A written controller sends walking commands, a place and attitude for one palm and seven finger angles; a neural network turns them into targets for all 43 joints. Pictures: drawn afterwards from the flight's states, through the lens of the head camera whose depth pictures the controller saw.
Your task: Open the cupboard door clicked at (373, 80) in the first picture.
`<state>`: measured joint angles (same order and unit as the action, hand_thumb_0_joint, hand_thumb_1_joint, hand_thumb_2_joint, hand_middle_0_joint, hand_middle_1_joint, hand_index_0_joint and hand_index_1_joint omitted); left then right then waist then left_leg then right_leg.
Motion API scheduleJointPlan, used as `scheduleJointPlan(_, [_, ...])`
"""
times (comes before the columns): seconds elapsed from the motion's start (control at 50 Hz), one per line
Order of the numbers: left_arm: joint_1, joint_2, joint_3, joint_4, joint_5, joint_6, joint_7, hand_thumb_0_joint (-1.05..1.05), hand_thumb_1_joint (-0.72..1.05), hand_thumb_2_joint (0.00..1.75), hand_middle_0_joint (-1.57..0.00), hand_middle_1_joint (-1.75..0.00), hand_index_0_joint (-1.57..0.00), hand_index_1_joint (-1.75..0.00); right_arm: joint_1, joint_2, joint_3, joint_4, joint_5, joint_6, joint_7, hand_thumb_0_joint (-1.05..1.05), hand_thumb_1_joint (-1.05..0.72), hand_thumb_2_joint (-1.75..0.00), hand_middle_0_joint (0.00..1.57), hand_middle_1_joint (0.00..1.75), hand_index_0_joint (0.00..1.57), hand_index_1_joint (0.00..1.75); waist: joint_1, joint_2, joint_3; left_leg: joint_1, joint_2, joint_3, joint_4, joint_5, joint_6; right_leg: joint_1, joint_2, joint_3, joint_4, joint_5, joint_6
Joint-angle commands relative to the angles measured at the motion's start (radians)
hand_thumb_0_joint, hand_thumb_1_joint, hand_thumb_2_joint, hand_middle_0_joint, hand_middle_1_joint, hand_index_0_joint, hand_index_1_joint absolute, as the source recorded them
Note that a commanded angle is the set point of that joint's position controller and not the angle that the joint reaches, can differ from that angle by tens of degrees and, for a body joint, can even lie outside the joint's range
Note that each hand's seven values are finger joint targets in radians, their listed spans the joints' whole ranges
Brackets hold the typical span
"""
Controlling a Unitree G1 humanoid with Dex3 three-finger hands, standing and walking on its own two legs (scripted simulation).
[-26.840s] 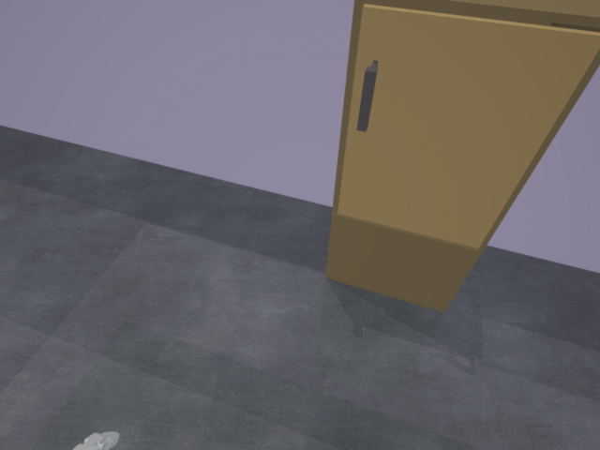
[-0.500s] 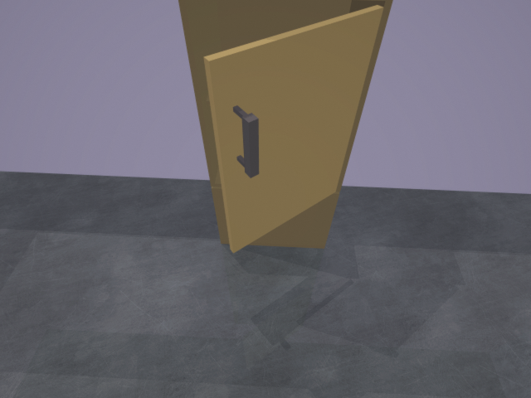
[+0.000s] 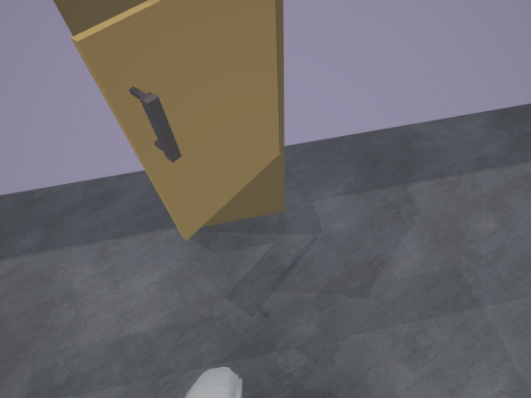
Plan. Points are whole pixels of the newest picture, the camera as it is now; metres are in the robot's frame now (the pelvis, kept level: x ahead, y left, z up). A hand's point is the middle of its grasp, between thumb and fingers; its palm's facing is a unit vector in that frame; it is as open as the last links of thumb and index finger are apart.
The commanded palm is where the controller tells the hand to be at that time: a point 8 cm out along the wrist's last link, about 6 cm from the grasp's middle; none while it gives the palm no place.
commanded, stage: walk to a spot facing it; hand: left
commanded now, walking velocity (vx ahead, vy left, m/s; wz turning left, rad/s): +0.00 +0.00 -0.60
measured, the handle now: (155, 125) +0.53 +0.25 +0.07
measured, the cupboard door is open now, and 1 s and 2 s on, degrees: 39 39 39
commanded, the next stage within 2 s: none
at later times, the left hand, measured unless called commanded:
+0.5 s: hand (146, 386) +0.14 +0.24 -0.17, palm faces -0.23 -0.95 -0.21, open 7.4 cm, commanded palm none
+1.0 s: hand (211, 353) +0.20 +0.13 -0.16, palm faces -0.58 -0.79 -0.22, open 7.4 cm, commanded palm none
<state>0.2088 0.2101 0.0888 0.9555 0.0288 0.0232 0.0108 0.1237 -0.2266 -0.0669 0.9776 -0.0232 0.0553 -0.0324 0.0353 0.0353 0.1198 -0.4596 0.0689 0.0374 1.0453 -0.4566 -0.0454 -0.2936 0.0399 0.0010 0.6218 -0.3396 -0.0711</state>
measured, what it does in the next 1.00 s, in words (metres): steps on the spot, turning right: left foot, then right foot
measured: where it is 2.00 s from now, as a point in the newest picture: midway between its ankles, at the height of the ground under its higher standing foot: outside the picture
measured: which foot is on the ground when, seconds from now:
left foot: up 0.00-0.34, down 0.36-0.72, up 0.74-1.00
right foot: down 0.00-0.34, up 0.36-0.70, down 0.72-1.00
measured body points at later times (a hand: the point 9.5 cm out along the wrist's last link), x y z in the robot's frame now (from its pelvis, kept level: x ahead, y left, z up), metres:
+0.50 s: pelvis +0.02 +0.05 +0.01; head +0.08 +0.06 +0.45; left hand +0.15 +0.29 -0.15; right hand +0.05 -0.22 -0.11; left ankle +0.06 +0.16 -0.73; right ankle -0.05 -0.08 -0.64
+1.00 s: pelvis +0.01 +0.02 +0.00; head +0.06 +0.00 +0.45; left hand +0.23 +0.17 -0.14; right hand -0.09 -0.23 -0.13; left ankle +0.10 +0.12 -0.71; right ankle -0.05 -0.09 -0.73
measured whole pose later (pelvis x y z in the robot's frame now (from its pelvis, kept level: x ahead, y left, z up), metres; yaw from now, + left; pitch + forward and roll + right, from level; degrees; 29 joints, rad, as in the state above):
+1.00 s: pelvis +0.01 +0.02 +0.00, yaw -37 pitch +1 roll +0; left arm 0.18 0.22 0.06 0.91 0.03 0.05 0.00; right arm 0.20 -0.22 -0.05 0.91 -0.01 0.03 -0.03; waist -0.01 -0.02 0.10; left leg -0.39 0.03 0.03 0.76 -0.41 -0.06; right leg -0.30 0.04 0.11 0.56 -0.27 0.00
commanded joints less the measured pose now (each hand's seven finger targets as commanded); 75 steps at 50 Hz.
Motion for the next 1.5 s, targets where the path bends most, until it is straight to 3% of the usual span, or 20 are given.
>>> scheduleJointPlan(0.0, [0.103, 0.165, 0.038, -0.048, -0.007, -0.019, 0.018, 0.00, 0.90, 0.90, -0.20, -0.30, -0.20, -0.30, -0.050, -0.058, -0.013, -0.115, 0.006, -0.028, -0.001, 0.00, -0.90, -0.90, 0.20, 0.30, 0.20, 0.30, 0.012, -0.143, -0.171, -0.150, -0.012, -0.059, 0.080, 0.040, -0.015, 0.276, -0.256, 0.338, -0.197, 0.698, -0.123])
scheduleJointPlan(0.28, [0.030, 0.190, 0.043, -0.112, -0.007, -0.003, 0.011, 0.00, 0.90, 0.90, -0.20, -0.30, -0.20, -0.30, 0.037, -0.066, -0.006, -0.154, 0.026, -0.053, -0.012, 0.00, -0.90, -0.90, 0.20, 0.30, 0.20, 0.30, -0.055, -0.139, -0.187, 0.260, -0.075, -0.067, -0.529, 0.198, 0.011, 0.041, -0.154, 0.430, -0.118, 0.560, -0.058])
scheduleJointPlan(0.32, [0.069, 0.096, 0.023, -0.137, -0.021, 0.001, -0.006, 0.00, 0.90, 0.90, -0.20, -0.30, -0.20, -0.30, 0.114, -0.220, -0.028, -0.155, 0.001, -0.071, -0.020, 0.00, -0.90, -0.90, 0.20, 0.30, 0.20, 0.30, -0.063, 0.264, -0.222, 0.517, 0.330, -0.469, -0.744, 0.392, 0.170, -0.278, 0.067, 0.170, 0.175, -0.181, 0.068])
scheduleJointPlan(0.34, [0.046, 0.123, 0.020, -0.157, -0.010, -0.007, -0.011, 0.00, 0.90, 0.90, -0.20, -0.30, -0.20, -0.30, 0.129, -0.237, -0.027, -0.174, 0.000, -0.062, -0.023, 0.00, -0.90, -0.90, 0.20, 0.30, 0.20, 0.30, -0.064, 0.206, -0.182, 0.416, 0.452, -0.530, -0.740, 0.479, 0.267, -0.288, 0.016, 0.085, 0.363, -0.320, 0.101])
scheduleJointPlan(0.44, [0.026, 0.103, 0.025, -0.125, -0.004, 0.015, -0.044, 0.00, 0.90, 0.90, -0.20, -0.30, -0.20, -0.30, 0.032, -0.143, 0.007, -0.194, -0.008, -0.066, -0.021, 0.00, -0.90, -0.90, 0.20, 0.30, 0.20, 0.30, -0.007, 0.148, -0.126, 0.287, 0.223, -0.132, -0.706, 0.579, 0.182, -0.276, -0.059, 0.017, 0.585, -0.098, 0.138])
scheduleJointPlan(0.62, [-0.033, 0.085, 0.000, -0.140, -0.009, 0.012, -0.049, 0.00, 0.90, 0.90, -0.20, -0.30, -0.20, -0.30, 0.145, -0.199, -0.022, -0.138, -0.011, -0.053, -0.003, 0.00, -0.90, -0.90, 0.20, 0.30, 0.20, 0.30, -0.045, 0.188, -0.142, 0.267, 0.262, -0.015, -0.623, 0.516, 0.154, -0.027, -0.045, -0.089, 0.066, -0.067, 0.093])
scheduleJointPlan(0.66, [0.052, 0.129, 0.009, -0.112, -0.009, 0.002, -0.042, 0.00, 0.90, 0.90, -0.20, -0.30, -0.20, -0.30, 0.130, -0.191, -0.023, -0.143, -0.002, -0.047, 0.005, 0.00, -0.90, -0.90, 0.20, 0.30, 0.20, 0.30, 0.001, 0.105, -0.168, 0.169, 0.214, 0.047, -0.478, 0.400, 0.079, 0.167, -0.056, -0.075, -0.150, 0.118, 0.065])
scheduleJointPlan(0.68, [0.094, 0.233, 0.028, -0.101, 0.003, -0.010, -0.029, 0.00, 0.90, 0.90, -0.20, -0.30, -0.20, -0.30, 0.138, -0.121, -0.013, -0.160, 0.010, -0.043, 0.012, 0.00, -0.90, -0.90, 0.20, 0.30, 0.20, 0.30, 0.022, -0.182, -0.189, -0.012, 0.106, 0.147, -0.258, 0.124, 0.006, 0.308, -0.272, 0.210, -0.282, 0.280, -0.007])
scheduleJointPlan(0.7, [0.130, 0.317, 0.040, -0.089, -0.003, -0.009, -0.014, 0.00, 0.90, 0.90, -0.20, -0.30, -0.20, -0.30, 0.059, -0.090, 0.000, -0.202, 0.008, -0.037, 0.014, 0.00, -0.90, -0.90, 0.20, 0.30, 0.20, 0.30, 0.067, -0.373, -0.152, -0.148, 0.002, 0.098, -0.046, -0.216, -0.018, 0.253, -0.443, 0.435, -0.316, 0.502, -0.111])
scheduleJointPlan(0.72, [0.125, 0.307, 0.037, -0.093, -0.006, -0.006, -0.004, 0.00, 0.90, 0.90, -0.20, -0.30, -0.20, -0.30, 0.066, -0.116, -0.004, -0.192, 0.009, -0.027, 0.009, 0.00, -0.90, -0.90, 0.20, 0.30, 0.20, 0.30, 0.060, -0.288, -0.161, -0.156, 0.016, -0.015, 0.060, -0.160, -0.006, 0.218, -0.421, 0.415, -0.308, 0.348, -0.152])
scheduleJointPlan(0.96, [-0.050, 0.208, 0.032, -0.126, -0.006, 0.005, 0.003, 0.00, 0.90, 0.90, -0.20, -0.30, -0.20, -0.30, 0.164, -0.068, -0.006, -0.124, 0.019, -0.047, -0.003, 0.00, -0.90, -0.90, 0.20, 0.30, 0.20, 0.30, -0.063, -0.185, -0.155, 0.179, -0.053, -0.007, -0.431, 0.122, -0.007, 0.018, -0.213, 0.354, -0.184, 0.392, -0.080])
scheduleJointPlan(0.98, [-0.074, 0.189, 0.027, -0.134, -0.012, 0.009, 0.000, 0.00, 0.90, 0.90, -0.20, -0.30, -0.20, -0.30, 0.220, -0.082, -0.006, -0.106, 0.018, -0.056, -0.007, 0.00, -0.90, -0.90, 0.20, 0.30, 0.20, 0.30, -0.094, -0.142, -0.163, 0.297, -0.035, -0.016, -0.564, 0.200, 0.001, -0.067, -0.175, 0.323, -0.141, 0.307, -0.037])
scheduleJointPlan(1.02, [-0.026, 0.088, 0.006, -0.168, -0.023, 0.014, -0.016, 0.00, 0.90, 0.90, -0.20, -0.30, -0.20, -0.30, 0.245, -0.236, -0.027, -0.124, -0.007, -0.069, -0.017, 0.00, -0.90, -0.90, 0.20, 0.30, 0.20, 0.30, -0.080, 0.306, -0.168, 0.413, 0.386, -0.464, -0.799, 0.276, 0.184, -0.310, 0.042, 0.053, 0.234, -0.263, 0.086])
scheduleJointPlan(1.04, [-0.046, 0.122, 0.009, -0.171, -0.006, 0.013, -0.019, 0.00, 0.90, 0.90, -0.20, -0.30, -0.20, -0.30, 0.238, -0.237, -0.025, -0.136, -0.011, -0.069, -0.017, 0.00, -0.90, -0.90, 0.20, 0.30, 0.20, 0.30, -0.088, 0.212, -0.158, 0.333, 0.441, -0.484, -0.793, 0.250, 0.240, -0.293, -0.014, 0.072, 0.406, -0.282, 0.092])
scheduleJointPlan(1.14, [-0.035, 0.076, 0.017, -0.129, -0.005, 0.022, -0.050, 0.00, 0.90, 0.90, -0.20, -0.30, -0.20, -0.30, 0.111, -0.141, -0.002, -0.154, -0.009, -0.070, -0.020, 0.00, -0.90, -0.90, 0.20, 0.30, 0.20, 0.30, -0.028, 0.146, -0.111, 0.308, 0.228, -0.054, -0.727, 0.497, 0.154, -0.262, -0.070, -0.020, 0.478, -0.082, 0.130])
scheduleJointPlan(1.26, [-0.103, 0.053, 0.002, -0.154, -0.001, 0.004, -0.063, 0.00, 0.90, 0.90, -0.20, -0.30, -0.20, -0.30, 0.203, -0.178, -0.029, -0.113, -0.016, -0.065, 0.001, 0.00, -0.90, -0.90, 0.20, 0.30, 0.20, 0.30, -0.089, 0.172, -0.120, 0.308, 0.284, -0.014, -0.747, 0.088, 0.155, -0.123, -0.061, -0.111, 0.086, -0.122, 0.092])
scheduleJointPlan(1.32, [0.041, 0.087, 0.018, -0.100, 0.001, -0.011, -0.059, 0.00, 0.90, 0.90, -0.20, -0.30, -0.20, -0.30, 0.167, -0.174, -0.030, -0.113, -0.011, -0.063, 0.013, 0.00, -0.90, -0.90, 0.20, 0.30, 0.20, 0.30, -0.010, 0.054, -0.134, 0.145, 0.230, 0.074, -0.560, -0.056, 0.089, 0.167, -0.028, -0.142, -0.140, -0.020, 0.056])
scheduleJointPlan(1.36, [0.238, 0.288, 0.061, -0.040, 0.004, -0.028, -0.029, 0.00, 0.90, 0.90, -0.20, -0.30, -0.20, -0.30, 0.002, -0.054, 0.002, -0.205, 0.010, -0.065, 0.033, 0.00, -0.90, -0.90, 0.20, 0.30, 0.20, 0.30, 0.124, -0.430, -0.103, -0.330, -0.003, 0.170, -0.047, -0.293, -0.008, 0.412, -0.420, 0.533, -0.427, -0.224, -0.140])
scheduleJointPlan(1.38, [0.260, 0.286, 0.059, -0.043, -0.009, -0.037, -0.012, 0.00, 0.90, 0.90, -0.20, -0.30, -0.20, -0.30, -0.053, -0.114, -0.002, -0.228, 0.002, -0.067, 0.030, 0.00, -0.90, -0.90, 0.20, 0.30, 0.20, 0.30, 0.125, -0.334, -0.077, -0.396, 0.024, 0.007, 0.069, -0.177, 0.001, 0.383, -0.455, 0.612, -0.450, -0.224, -0.201])
scheduleJointPlan(1.48, [0.090, 0.173, 0.029, -0.063, -0.003, -0.065, -0.012, 0.00, 0.90, 0.90, -0.20, -0.30, -0.20, -0.30, 0.001, -0.076, -0.015, -0.160, -0.002, -0.070, 0.047, 0.00, -0.90, -0.90, 0.20, 0.30, 0.20, 0.30, -0.007, -0.166, -0.043, -0.192, 0.040, -0.001, -0.039, 0.111, -0.022, 0.166, -0.281, 0.283, -0.406, 0.036, -0.133])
